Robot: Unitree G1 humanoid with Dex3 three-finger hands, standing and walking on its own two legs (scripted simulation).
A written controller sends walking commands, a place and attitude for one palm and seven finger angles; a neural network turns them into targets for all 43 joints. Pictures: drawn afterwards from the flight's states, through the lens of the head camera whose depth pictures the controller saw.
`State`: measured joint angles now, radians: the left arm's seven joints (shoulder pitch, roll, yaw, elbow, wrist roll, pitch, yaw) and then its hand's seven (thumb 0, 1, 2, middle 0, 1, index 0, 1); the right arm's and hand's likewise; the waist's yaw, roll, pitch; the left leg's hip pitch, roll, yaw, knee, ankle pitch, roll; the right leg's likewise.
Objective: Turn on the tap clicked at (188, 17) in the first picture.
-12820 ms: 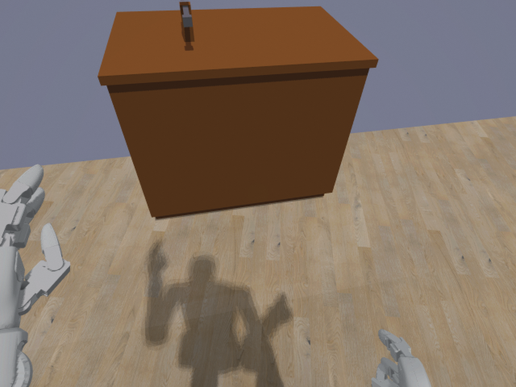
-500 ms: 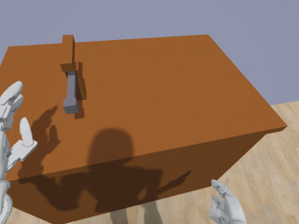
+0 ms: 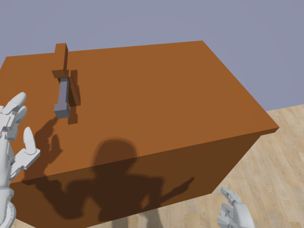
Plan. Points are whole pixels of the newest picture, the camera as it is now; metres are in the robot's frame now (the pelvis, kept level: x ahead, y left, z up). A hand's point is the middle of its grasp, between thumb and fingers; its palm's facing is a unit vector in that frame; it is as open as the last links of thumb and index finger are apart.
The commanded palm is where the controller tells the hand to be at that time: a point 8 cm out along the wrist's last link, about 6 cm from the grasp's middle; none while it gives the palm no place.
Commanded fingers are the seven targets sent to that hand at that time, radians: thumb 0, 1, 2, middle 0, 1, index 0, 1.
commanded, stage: shuffle to correct the standing spot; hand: left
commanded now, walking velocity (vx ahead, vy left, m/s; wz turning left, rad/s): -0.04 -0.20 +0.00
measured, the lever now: (62, 110) +0.34 +0.26 +0.13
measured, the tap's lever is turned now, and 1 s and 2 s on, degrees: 0 0 0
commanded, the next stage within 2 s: come to a stop and stand still in 0.56 s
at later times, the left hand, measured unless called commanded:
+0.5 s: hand (68, 153) +0.22 +0.19 +0.16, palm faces +0.32 -0.86 -0.40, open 7.4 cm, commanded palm +0.16 +0.23 +0.17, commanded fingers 0.00 0.90 0.90 -0.20 -0.30 -0.20 -0.30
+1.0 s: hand (49, 127) +0.24 +0.22 +0.20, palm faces +0.45 -0.77 -0.45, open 7.4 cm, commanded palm +0.15 +0.23 +0.17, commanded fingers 0.00 0.90 0.90 -0.20 -0.30 -0.20 -0.30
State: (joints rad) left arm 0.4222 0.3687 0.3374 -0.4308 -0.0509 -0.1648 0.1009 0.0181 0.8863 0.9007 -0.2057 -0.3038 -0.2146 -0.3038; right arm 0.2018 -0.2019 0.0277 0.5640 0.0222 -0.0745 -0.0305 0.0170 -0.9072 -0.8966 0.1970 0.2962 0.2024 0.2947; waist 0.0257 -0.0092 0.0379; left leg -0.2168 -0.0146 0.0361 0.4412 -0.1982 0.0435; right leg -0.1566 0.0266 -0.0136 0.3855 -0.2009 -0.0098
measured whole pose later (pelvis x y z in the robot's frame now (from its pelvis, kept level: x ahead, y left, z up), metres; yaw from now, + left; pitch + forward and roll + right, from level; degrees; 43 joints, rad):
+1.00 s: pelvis +0.00 -0.05 -0.01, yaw +1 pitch +0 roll -1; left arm 0.23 0.52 0.45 -0.36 -0.08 -0.23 0.09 0.02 0.88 0.90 -0.21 -0.30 -0.22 -0.30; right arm 0.22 -0.23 0.04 0.56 0.01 -0.11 -0.01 0.02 -0.91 -0.90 0.20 0.30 0.20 0.29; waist 0.03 0.02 0.07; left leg -0.31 0.06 -0.02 0.56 -0.25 -0.03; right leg -0.23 0.10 -0.06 0.49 -0.25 -0.09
